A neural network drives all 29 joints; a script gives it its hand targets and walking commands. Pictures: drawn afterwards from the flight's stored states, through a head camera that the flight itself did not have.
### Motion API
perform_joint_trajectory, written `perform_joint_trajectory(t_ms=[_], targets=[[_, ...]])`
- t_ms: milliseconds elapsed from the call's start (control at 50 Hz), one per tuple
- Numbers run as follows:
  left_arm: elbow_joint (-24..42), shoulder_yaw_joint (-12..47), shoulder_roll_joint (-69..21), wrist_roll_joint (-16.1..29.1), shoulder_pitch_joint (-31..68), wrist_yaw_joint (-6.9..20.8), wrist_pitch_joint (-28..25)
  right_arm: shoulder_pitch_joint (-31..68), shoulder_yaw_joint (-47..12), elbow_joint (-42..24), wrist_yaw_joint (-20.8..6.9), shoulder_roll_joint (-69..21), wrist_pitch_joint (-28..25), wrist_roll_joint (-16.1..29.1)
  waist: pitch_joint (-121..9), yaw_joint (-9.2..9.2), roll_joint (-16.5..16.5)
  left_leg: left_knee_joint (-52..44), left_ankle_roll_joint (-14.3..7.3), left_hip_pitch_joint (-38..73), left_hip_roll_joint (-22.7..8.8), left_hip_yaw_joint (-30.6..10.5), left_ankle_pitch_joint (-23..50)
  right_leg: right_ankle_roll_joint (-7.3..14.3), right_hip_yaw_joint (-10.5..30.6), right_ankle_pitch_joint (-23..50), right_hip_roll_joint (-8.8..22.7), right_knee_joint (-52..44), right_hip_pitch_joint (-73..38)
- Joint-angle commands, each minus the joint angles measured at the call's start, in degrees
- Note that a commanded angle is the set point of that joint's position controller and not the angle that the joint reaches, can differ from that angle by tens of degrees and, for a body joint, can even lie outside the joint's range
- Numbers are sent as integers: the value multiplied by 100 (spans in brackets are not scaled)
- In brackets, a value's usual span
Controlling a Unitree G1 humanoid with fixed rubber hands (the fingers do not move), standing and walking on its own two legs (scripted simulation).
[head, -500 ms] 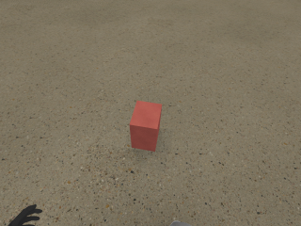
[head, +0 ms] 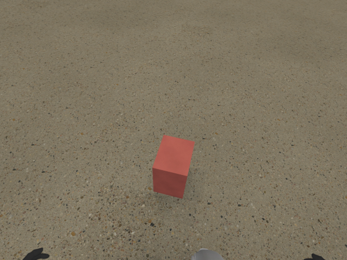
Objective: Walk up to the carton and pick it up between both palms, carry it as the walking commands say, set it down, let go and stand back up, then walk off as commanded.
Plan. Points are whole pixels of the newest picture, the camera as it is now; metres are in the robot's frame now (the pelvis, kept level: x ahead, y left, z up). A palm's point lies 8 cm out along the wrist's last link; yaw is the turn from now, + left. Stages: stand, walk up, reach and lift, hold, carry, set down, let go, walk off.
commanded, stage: walk up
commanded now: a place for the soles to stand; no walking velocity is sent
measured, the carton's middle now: (173, 167) +0.68 -0.03 -0.61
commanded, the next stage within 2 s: none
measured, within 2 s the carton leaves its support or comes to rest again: neither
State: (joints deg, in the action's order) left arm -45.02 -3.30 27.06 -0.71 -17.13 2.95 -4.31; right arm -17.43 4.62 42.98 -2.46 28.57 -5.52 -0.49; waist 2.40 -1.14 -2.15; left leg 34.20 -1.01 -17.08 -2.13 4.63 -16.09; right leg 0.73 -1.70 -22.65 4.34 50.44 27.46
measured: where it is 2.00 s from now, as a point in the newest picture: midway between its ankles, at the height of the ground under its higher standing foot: (150, 252)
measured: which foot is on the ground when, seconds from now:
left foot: down 0.00-0.10, up 0.12-0.38, down 0.40-1.00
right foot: up 0.00-0.06, down 0.08-1.00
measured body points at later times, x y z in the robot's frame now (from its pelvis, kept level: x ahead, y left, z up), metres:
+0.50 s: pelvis +0.14 +0.00 -0.01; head +0.16 +0.00 +0.44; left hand +0.19 +0.35 -0.11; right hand +0.28 -0.33 -0.09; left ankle +0.21 +0.12 -0.73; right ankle +0.13 -0.13 -0.70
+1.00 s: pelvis +0.19 -0.01 +0.01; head +0.20 -0.01 +0.46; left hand +0.32 +0.32 -0.09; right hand +0.31 -0.33 -0.10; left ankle +0.21 +0.12 -0.73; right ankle +0.18 -0.13 -0.73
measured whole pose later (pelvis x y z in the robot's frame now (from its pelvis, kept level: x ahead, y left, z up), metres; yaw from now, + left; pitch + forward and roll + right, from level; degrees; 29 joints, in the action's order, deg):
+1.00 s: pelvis +0.19 -0.01 +0.01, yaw +1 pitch -2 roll +0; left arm -59.3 0.1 24.4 0.3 -1.9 -0.3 -2.3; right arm -2.6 0.4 61.1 -0.6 23.7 -1.6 0.3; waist 2.6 -0.2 0.7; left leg 28.3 1.1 -13.1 -2.4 2.2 -13.3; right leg -0.5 -2.7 -15.8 1.7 28.3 10.7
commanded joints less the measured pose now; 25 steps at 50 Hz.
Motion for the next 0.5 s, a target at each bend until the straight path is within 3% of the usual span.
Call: perform_joint_trajectory(t_ms=[0,40,60,80,100,120,140,180,200,220,260,320,360,380,400,420,440,460,480], targets=[[230,-336,899,-1,-116,47,-96,7,338,-291,-12,1290,-10,-31,-36,-1,1324,-1414,-1214,-251,-1188,-1198,-280,15,-209,435,-59,-900,-343],[91,-427,903,-48,-347,36,-137,203,304,-371,-48,1213,70,-6,-130,205,1068,-871,-981,-840,-958,-905,-1003,60,-470,869,-339,-1560,-1336],[1,-515,1048,-72,-614,1,-159,170,221,-390,-47,993,97,-29,-220,371,657,-273,-834,-1363,-778,-748,-1440,137,-361,722,-414,-1635,-2050],[-77,-609,1262,-86,-1105,-68,-193,161,115,-457,-28,707,105,-60,-274,666,-167,931,-643,-2056,-468,-466,-1577,348,440,-238,-13,-2120,-2692],[58,-731,1874,-116,-1330,-113,-266,319,40,-630,-21,479,89,-34,-226,821,-1492,2810,-268,-3187,245,-109,-1597,1148,3810,-2504,1862,-3684,-2760],[222,-681,1876,-9,-987,-146,-288,379,103,-499,54,871,140,18,-19,708,-529,3344,-190,-3253,-34,-1044,-1427,1509,4157,-2410,2201,-3857,-2431],[280,-655,1741,39,-700,-182,-274,220,191,-345,65,1135,127,54,147,532,-115,3306,-161,-3075,-296,-1128,-976,1610,3611,-1782,2009,-3666,-2170],[326,-584,1523,71,-334,-217,-256,-222,219,-146,44,1094,73,28,173,274,-285,2590,-52,-2510,-536,-911,-606,1371,2303,-255,1499,-3313,-1812],[346,-547,1412,47,-273,-194,-245,-352,210,-52,-2,1022,79,-14,92,244,-520,2278,1,-2062,-441,-695,-559,1309,1734,632,1277,-3178,-1586],[336,-537,1387,18,-352,-173,-251,-322,198,-54,-49,932,103,-36,28,254,-639,1969,42,-1742,-377,-551,-565,1319,1402,1172,1194,-3088,-1436],[360,-503,1405,-9,-369,-154,-242,-10,158,-151,-98,729,146,-32,8,288,-743,1336,44,-1276,-306,-359,-403,1292,1000,1548,1115,-2954,-1211],[388,-365,1346,25,-108,-188,-141,139,117,-47,-32,558,160,15,-111,228,-834,615,40,-399,8,13,209,1126,638,2311,995,-2547,-823],[380,-229,1161,43,-21,-228,-63,-26,127,124,36,597,124,-11,-270,44,-554,-13,-94,500,228,39,494,843,376,1911,768,-1816,-398],[407,-118,937,39,-62,-258,-47,-200,171,215,86,748,104,-32,-406,-88,-132,-302,-232,1059,84,-301,477,619,260,1558,639,-1310,-104],[486,1,646,61,-127,-284,-40,-420,259,238,147,1104,78,-83,-605,-187,969,-886,-557,1559,-1049,-1878,559,246,-71,780,234,-130,485],[393,23,682,115,-298,-328,57,-221,328,97,147,1510,87,4,-528,-113,1447,-1497,-1436,1250,-2117,-3379,159,40,-194,-1152,-318,458,864],[229,-100,1100,95,-249,-391,117,-78,363,83,150,1431,130,52,-563,-165,840,-1360,-1729,962,-2078,-3281,40,31,293,-1323,-111,815,576],[189,-124,1129,77,-245,-398,102,84,322,71,170,1386,175,18,-392,-63,849,-1156,-1690,761,-1927,-2891,384,21,288,-1262,-48,732,605],[101,-122,1092,61,-303,-394,88,255,283,77,177,1273,219,-8,-257,38,940,-1035,-1508,547,-1693,-2448,503,53,269,-1092,19,413,487]])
